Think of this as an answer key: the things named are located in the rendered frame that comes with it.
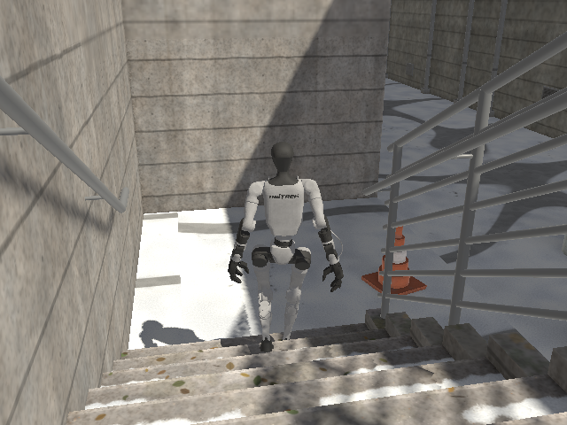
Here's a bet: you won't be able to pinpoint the stairs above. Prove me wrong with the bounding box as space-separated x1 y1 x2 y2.
66 323 567 425

